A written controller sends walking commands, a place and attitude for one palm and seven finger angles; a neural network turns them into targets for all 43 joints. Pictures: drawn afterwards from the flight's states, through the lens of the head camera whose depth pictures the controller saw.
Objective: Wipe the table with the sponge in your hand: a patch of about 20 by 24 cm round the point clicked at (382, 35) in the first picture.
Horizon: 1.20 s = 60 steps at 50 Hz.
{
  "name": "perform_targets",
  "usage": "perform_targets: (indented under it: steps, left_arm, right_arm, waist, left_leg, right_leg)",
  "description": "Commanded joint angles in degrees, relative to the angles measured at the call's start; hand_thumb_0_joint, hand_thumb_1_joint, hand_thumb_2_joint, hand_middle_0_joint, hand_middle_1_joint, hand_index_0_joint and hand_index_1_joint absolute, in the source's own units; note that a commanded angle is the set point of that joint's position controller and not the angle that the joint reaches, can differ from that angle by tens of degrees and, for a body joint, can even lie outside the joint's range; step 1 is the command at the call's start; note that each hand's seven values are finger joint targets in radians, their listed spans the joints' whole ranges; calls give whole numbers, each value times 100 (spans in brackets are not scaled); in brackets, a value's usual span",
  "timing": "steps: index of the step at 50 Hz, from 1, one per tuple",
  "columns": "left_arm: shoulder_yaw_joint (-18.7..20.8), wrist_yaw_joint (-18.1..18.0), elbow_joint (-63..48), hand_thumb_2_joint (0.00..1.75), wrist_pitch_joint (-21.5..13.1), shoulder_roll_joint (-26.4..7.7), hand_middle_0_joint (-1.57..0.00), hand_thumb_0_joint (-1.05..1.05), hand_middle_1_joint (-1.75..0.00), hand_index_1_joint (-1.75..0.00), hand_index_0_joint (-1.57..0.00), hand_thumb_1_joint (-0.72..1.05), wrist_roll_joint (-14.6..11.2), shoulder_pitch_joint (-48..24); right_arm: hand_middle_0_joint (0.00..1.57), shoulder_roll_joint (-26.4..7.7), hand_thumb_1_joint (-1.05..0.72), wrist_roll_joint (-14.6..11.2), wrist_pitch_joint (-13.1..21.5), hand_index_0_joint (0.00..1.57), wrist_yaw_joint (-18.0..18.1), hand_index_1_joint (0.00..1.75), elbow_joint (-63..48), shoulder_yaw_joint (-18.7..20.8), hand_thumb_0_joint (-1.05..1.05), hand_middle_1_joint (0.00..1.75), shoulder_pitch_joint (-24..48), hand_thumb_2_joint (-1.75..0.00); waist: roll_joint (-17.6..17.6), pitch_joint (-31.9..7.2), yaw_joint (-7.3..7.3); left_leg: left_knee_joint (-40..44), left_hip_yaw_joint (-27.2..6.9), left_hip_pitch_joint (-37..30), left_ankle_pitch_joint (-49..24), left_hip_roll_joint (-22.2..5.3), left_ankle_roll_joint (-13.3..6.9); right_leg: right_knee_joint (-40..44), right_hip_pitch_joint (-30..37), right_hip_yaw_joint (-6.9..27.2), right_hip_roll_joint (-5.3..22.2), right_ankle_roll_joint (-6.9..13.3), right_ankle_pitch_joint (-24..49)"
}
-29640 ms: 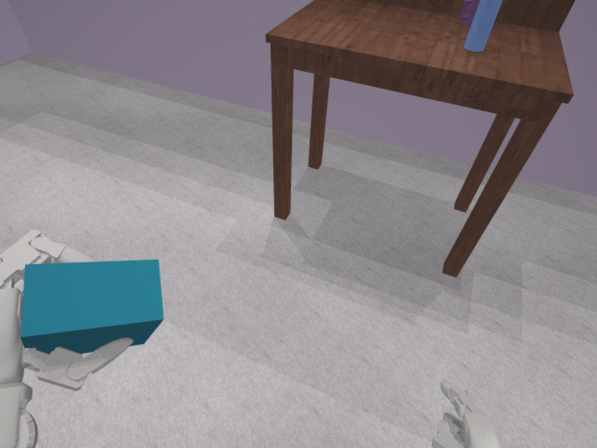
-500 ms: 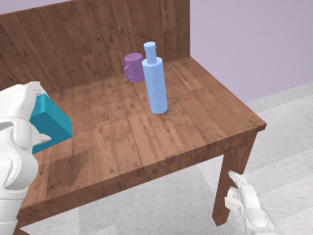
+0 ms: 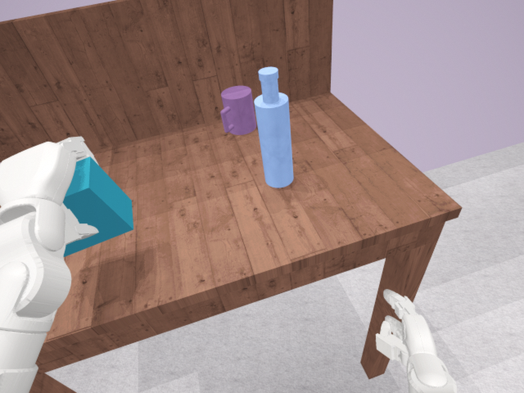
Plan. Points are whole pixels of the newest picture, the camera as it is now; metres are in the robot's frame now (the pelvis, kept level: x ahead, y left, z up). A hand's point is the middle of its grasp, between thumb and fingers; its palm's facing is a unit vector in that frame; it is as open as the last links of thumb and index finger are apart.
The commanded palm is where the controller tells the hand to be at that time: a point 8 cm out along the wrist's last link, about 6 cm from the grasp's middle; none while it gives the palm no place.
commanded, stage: lower the sponge onto the table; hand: left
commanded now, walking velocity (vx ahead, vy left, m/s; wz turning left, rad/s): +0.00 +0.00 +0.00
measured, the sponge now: (83, 215) +0.27 +0.32 +0.17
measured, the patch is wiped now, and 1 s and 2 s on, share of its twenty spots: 0.00 0.00 0.05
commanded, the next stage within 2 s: wipe forward along the first lane in 1.92 s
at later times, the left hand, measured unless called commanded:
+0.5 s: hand (97, 227) +0.26 +0.29 +0.17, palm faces +0.17 -0.16 -0.97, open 10.3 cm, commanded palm +0.21 +0.28 +0.25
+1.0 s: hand (113, 247) +0.25 +0.27 +0.14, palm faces +0.01 -0.05 -1.00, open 10.3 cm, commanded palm +0.21 +0.27 +0.23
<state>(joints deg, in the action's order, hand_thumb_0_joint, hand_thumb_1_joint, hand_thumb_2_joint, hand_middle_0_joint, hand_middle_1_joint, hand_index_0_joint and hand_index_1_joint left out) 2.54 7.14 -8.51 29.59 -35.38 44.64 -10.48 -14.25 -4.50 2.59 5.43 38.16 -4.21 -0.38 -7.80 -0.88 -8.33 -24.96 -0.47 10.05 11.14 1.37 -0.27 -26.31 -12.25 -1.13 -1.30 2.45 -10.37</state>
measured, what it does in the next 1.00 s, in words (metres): stands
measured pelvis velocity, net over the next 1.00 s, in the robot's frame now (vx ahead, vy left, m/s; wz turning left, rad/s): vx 0.01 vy -0.01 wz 0.01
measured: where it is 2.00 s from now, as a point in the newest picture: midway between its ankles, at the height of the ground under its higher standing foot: outside the picture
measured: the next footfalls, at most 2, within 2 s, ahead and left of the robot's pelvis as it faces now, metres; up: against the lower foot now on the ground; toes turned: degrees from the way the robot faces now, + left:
none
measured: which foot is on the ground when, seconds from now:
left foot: down 0.00-1.00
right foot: down 0.00-1.00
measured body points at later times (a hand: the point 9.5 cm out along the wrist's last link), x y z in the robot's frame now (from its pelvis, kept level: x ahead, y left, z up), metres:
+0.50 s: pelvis +0.01 +0.01 +0.00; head -0.01 -0.05 +0.45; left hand +0.24 +0.29 +0.22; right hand +0.28 -0.17 -0.06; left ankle +0.03 +0.12 -0.74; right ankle +0.05 -0.09 -0.74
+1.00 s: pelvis +0.01 -0.01 +0.00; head -0.01 -0.07 +0.45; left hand +0.24 +0.27 +0.19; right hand +0.27 -0.19 -0.07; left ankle +0.03 +0.12 -0.74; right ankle +0.05 -0.09 -0.74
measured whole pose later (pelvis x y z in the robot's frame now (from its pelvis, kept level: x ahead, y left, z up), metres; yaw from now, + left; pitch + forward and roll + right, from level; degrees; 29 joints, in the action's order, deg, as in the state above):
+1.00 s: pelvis +0.01 -0.01 +0.00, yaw +0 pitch -4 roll +1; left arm -6.0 9.9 -11.5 26.4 -32.9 50.2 -0.9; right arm -15.4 -2.5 2.9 5.6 38.0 -3.9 -1.0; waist -7.0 0.3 -9.2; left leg -25.0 -1.2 9.2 11.8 0.7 0.5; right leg -26.8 -11.5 -1.8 -2.0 3.6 -11.5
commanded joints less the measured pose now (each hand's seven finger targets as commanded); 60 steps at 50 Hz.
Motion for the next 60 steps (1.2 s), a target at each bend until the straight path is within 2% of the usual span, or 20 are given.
perform_targets:
  steps: [1,4,8,11,13,20,24,28,29,32,33,39,43,46,48,49,51,53,54,60]
  left_arm:
    - [166,88,-1365,130,-32,-955,-120,0,-160,-160,-120,10,211,-1043]
    - [580,-87,-2456,130,-99,-1648,-120,0,-160,-160,-120,10,565,-1793]
    - [1054,-423,-2437,130,-101,-2213,-120,0,-160,-160,-120,10,867,-2109]
    - [581,-549,-1683,130,9,-1472,-120,0,-160,-160,-120,10,670,-1956]
    - [641,-475,-1384,130,183,-1421,-120,0,-160,-160,-120,10,522,-1756]
    - [-180,7,-1554,130,340,-410,-120,0,-160,-160,-120,10,268,-635]
    - [287,-50,-2400,130,209,-1140,-120,0,-160,-160,-120,10,544,-941]
    - [977,-315,-2399,130,66,-2139,-120,0,-160,-160,-120,10,950,-1394]
    - [624,-383,-2402,130,2,-1750,-120,0,-160,-160,-120,10,985,-1757]
    - [520,-497,-1657,130,-26,-1484,-120,0,-160,-160,-120,10,890,-1394]
    - [772,-493,-1533,130,31,-1688,-120,0,-160,-160,-120,10,824,-1327]
    - [-13,-29,-1200,130,151,-650,-120,0,-160,-160,-120,10,372,-530]
    - [243,97,-1340,130,-21,-1150,-120,0,-160,-160,-120,10,601,-464]
    - [213,43,-1424,130,-258,-1346,-120,0,-160,-160,-120,10,890,-1053]
    - [770,-148,-1814,130,-509,-1940,-120,0,-160,-160,-120,10,967,-1291]
    - [704,-252,-1892,130,-632,-1749,-120,0,-160,-160,-120,10,912,-1295]
    - [805,-434,-1394,130,-763,-1536,-120,0,-160,-160,-120,10,725,-771]
    - [1126,-557,-1360,130,-742,-1756,-120,0,-160,-160,-120,10,604,-650]
    - [841,-593,-1372,130,-707,-1327,-120,0,-160,-160,-120,10,498,-626]
    - [322,-404,-1111,130,-267,-811,-120,0,-160,-160,-120,10,401,-48]
  right_arm:
    - [20,-576,-90,18,253,20,18,30,-1198,176,0,30,1432,-90]
    - [20,-519,-90,140,341,20,46,30,-1326,157,0,30,1562,-90]
    - [20,-536,-90,221,374,20,28,30,-1102,197,0,30,1537,-90]
    - [20,-489,-90,190,287,20,-33,30,-919,182,0,30,1362,-90]
    - [20,-507,-90,89,257,20,-35,30,-899,190,0,30,1610,-90]
    - [20,-506,-90,-23,141,20,-66,30,-1172,147,0,30,1487,-90]
    - [20,-542,-90,98,185,20,-34,30,-1319,141,0,30,1546,-90]
    - [20,-595,-90,204,240,20,3,30,-1137,169,0,30,1501,-90]
    - [20,-505,-90,237,257,20,3,30,-1138,141,0,30,1405,-90]
    - [20,-495,-90,206,237,20,-66,30,-936,188,0,30,1313,-90]
    - [20,-534,-90,155,280,20,-53,30,-921,219,0,30,1504,-90]
    - [20,-520,-90,81,265,20,-47,30,-1018,181,0,30,1483,-90]
    - [20,-564,-90,86,308,20,12,30,-1095,191,0,30,1523,-90]
    - [20,-565,-90,217,322,20,50,30,-1042,179,0,30,1271,-90]
    - [20,-554,-90,231,436,20,73,30,-1068,225,0,30,1320,-90]
    - [20,-486,-90,292,470,20,87,30,-1111,220,0,30,1174,-90]
    - [20,-487,-90,291,487,20,54,30,-957,261,0,30,1020,-90]
    - [20,-537,-90,224,486,20,28,30,-901,301,0,30,1222,-90]
    - [20,-492,-90,239,466,20,-3,30,-953,292,0,30,1177,-90]
    - [20,-558,-90,156,356,20,-69,30,-971,297,0,30,1296,-90]
  waist:
    - [702,-1038,-22]
    - [160,-1865,-209]
    - [-108,-1569,-273]
    - [177,-1079,-197]
    - [207,-901,-205]
    - [489,-993,-36]
    - [422,-1609,-132]
    - [-84,-1463,-200]
    - [-171,-1494,-173]
    - [146,-1117,-176]
    - [232,-1091,-199]
    - [648,-932,-43]
    - [658,-943,-14]
    - [574,-1165,-9]
    - [292,-1391,-108]
    - [306,-1617,-169]
    - [415,-1286,-162]
    - [228,-1049,-206]
    - [263,-1157,-199]
    - [657,-751,-87]
  left_leg:
    - [432,-307,-16,9,-70,-62]
    - [374,-343,-196,-551,9,-97]
    - [448,-442,-283,-706,-20,-71]
    - [509,-359,-293,-789,-26,-2]
    - [527,-377,-287,-550,-27,2]
    - [533,-275,-133,-403,-70,-37]
    - [376,-306,-204,-706,-21,-116]
    - [384,-380,-291,-776,25,-120]
    - [402,-333,-277,-906,59,-115]
    - [405,-296,-357,-910,45,-70]
    - [365,-346,-377,-787,35,-70]
    - [306,-185,-148,-540,16,-104]
    - [231,-252,-159,-348,28,-140]
    - [204,-203,-264,-550,85,-168]
    - [162,-274,-407,-602,95,-161]
    - [131,-211,-420,-774,126,-177]
    - [150,-195,-377,-827,86,-120]
    - [134,-241,-352,-700,82,-79]
    - [129,-181,-265,-809,69,-67]
    - [182,-97,-98,-559,39,-93]
  right_leg:
    - [509,408,285,277,28,-192]
    - [211,887,386,247,164,73]
    - [284,805,752,78,336,42]
    - [535,554,504,124,287,53]
    - [616,461,697,89,325,-69]
    - [514,563,205,176,114,187]
    - [345,893,367,182,177,262]
    - [390,787,774,47,313,48]
    - [364,833,579,105,316,103]
    - [601,590,584,116,293,59]
    - [631,559,823,69,355,-54]
    - [658,514,439,248,96,-2]
    - [678,387,714,205,120,-307]
    - [643,450,513,231,108,-235]
    - [625,547,880,179,231,-284]
    - [574,734,660,242,211,-164]
    - [677,620,678,241,200,-32]
    - [751,502,1018,208,278,-150]
    - [649,684,764,283,231,72]
    - [745,420,591,299,74,-166]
